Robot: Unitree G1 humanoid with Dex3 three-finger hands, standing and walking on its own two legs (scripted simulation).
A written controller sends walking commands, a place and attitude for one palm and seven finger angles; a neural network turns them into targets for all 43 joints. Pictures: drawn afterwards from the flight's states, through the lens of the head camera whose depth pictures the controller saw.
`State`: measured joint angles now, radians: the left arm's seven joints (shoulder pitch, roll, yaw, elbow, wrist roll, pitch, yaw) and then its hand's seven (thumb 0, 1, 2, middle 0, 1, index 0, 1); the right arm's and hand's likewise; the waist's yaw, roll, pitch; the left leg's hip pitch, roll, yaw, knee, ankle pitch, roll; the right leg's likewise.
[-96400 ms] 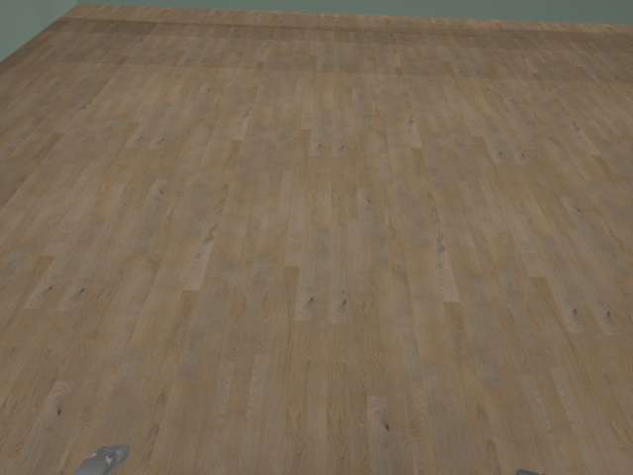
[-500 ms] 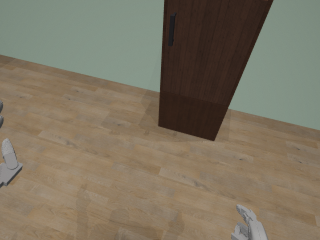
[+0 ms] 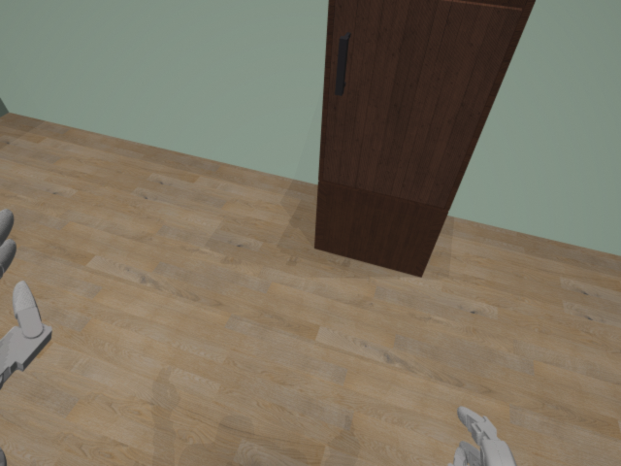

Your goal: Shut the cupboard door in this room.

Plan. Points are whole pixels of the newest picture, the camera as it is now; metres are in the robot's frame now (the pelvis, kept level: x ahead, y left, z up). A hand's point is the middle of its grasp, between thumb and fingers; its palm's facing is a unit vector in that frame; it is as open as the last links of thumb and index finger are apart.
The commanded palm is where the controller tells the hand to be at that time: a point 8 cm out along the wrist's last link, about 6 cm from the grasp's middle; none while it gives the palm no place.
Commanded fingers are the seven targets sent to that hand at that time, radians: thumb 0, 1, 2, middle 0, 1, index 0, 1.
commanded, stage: stop stepping back and stand still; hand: left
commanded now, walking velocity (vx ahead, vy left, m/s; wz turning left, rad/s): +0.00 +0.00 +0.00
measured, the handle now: (343, 64) +1.06 -0.02 +0.06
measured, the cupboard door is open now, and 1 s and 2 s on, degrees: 0 0 0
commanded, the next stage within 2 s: let the arm hang, fingers relaxed in 0.10 s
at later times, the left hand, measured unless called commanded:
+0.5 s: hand out of the picture +0.06 +0.17 -0.16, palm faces -0.08 -0.98 -0.19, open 7.4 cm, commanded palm none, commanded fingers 0.00 0.90 0.90 -0.20 -0.30 -0.20 -0.30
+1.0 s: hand out of the picture +0.01 +0.24 -0.16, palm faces -0.02 -0.94 -0.33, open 7.4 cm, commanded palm none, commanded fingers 0.00 0.90 0.90 -0.20 -0.30 -0.20 -0.30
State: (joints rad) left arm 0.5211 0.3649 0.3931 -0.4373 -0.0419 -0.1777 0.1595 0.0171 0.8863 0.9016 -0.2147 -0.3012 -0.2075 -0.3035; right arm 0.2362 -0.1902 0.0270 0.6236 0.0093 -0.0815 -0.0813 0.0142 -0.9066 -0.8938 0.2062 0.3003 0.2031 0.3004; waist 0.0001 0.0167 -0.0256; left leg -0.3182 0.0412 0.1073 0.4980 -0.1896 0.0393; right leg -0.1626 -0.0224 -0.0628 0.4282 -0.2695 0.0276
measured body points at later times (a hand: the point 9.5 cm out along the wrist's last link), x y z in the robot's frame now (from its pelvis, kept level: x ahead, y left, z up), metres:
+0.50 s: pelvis -0.01 +0.00 -0.01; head +0.00 +0.00 +0.44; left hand +0.06 +0.22 -0.15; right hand +0.08 -0.28 -0.13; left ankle +0.05 +0.09 -0.74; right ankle -0.03 -0.14 -0.74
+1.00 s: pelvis -0.01 +0.00 +0.01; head -0.02 -0.01 +0.45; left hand +0.01 +0.29 -0.13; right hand +0.03 -0.26 -0.15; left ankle +0.05 +0.09 -0.74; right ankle -0.03 -0.14 -0.74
